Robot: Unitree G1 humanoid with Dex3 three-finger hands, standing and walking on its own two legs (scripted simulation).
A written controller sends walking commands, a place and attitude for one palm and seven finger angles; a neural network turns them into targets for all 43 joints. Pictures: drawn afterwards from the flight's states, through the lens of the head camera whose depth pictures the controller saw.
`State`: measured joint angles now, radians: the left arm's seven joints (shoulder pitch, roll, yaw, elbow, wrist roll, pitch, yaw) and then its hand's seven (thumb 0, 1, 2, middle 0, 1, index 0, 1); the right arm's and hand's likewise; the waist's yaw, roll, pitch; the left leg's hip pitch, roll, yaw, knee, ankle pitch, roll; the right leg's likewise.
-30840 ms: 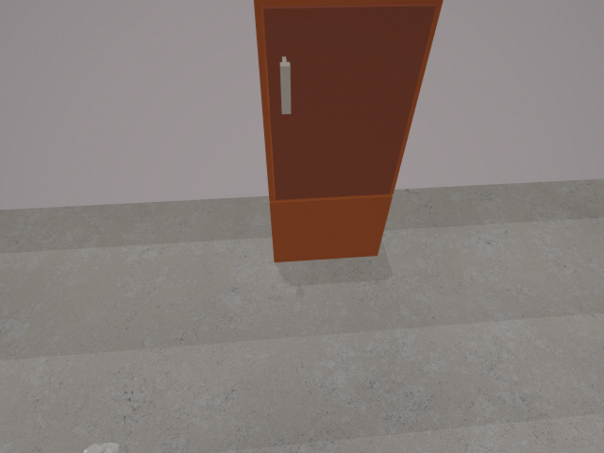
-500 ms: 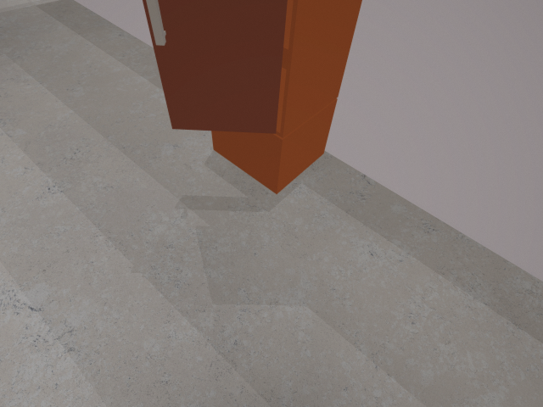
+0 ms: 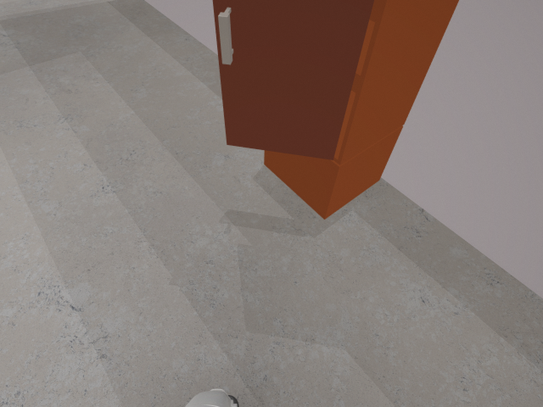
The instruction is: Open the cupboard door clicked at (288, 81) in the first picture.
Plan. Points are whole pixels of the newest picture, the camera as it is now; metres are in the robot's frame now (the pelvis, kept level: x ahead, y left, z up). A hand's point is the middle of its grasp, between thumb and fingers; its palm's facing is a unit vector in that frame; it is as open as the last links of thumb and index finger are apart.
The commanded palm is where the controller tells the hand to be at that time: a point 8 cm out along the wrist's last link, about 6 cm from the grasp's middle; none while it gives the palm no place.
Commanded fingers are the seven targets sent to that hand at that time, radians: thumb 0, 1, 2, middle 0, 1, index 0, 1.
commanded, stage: take the last steps up to it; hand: left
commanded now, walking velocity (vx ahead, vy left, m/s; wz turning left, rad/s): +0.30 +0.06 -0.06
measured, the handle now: (227, 36) +0.97 +0.23 +0.04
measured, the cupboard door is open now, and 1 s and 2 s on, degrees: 41 41 41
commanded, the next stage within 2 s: come to a stop and stand still in 0.76 s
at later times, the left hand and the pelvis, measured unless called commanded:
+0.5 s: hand (188, 306) +0.29 +0.19 -0.15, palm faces -0.04 -0.97 -0.22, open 7.4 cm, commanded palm none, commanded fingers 0.00 0.90 0.90 -0.20 -0.30 -0.20 -0.30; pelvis +0.18 +0.01 +0.00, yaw -3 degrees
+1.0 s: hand (176, 276) +0.36 +0.24 -0.18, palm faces +0.01 -0.99 -0.15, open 7.4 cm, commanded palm none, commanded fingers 0.00 0.90 0.90 -0.20 -0.30 -0.20 -0.30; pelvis +0.36 +0.07 +0.00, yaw -3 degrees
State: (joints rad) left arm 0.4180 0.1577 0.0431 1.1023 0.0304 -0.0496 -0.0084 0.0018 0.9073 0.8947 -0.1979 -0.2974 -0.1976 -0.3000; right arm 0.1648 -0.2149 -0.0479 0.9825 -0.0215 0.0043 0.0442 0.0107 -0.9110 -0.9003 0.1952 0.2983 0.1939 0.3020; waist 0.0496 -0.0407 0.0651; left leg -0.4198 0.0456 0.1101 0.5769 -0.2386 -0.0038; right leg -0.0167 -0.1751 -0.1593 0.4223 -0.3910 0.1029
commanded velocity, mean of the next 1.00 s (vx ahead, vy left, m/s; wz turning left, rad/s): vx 0.16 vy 0.00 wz -0.02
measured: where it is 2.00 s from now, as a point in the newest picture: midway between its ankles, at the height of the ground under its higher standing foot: (265, 353)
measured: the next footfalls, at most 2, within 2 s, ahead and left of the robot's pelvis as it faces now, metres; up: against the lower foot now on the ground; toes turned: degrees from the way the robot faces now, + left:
left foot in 0.02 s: +0.13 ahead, +0.13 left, +0.00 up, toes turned +6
right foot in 0.42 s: +0.23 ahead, -0.08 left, +0.00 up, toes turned -11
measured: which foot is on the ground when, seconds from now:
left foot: up 0.00-0.00, down 0.02-0.42, up 0.44-0.78, down 0.80-1.00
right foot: down 0.00-0.02, up 0.04-0.40, down 0.42-0.82, up 0.84-1.00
